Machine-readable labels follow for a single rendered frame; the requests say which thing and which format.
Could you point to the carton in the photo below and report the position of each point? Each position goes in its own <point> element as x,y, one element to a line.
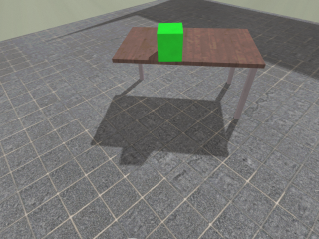
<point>170,42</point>

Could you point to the table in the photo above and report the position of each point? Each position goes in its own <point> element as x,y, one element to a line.
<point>209,47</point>

